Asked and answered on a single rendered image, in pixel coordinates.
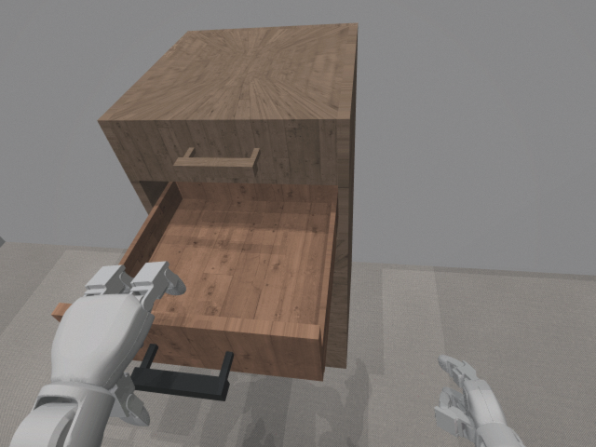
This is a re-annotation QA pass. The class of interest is robot right forearm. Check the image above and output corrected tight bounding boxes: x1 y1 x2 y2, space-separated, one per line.
475 423 526 447

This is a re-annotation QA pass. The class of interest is robot left forearm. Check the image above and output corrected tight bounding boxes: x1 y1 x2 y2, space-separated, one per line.
9 381 115 447

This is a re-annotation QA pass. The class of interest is left robot hand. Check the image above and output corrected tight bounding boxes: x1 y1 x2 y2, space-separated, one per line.
50 261 186 427

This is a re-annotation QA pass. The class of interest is handle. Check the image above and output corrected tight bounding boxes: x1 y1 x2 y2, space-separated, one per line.
130 344 234 401
173 157 258 179

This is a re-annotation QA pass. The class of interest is drawer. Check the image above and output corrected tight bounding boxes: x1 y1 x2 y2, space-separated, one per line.
51 182 338 382

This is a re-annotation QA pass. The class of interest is cabinet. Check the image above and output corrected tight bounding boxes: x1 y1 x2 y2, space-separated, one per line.
97 23 358 369

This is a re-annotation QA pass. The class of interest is right robot hand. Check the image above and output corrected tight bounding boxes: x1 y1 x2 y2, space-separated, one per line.
434 355 508 444

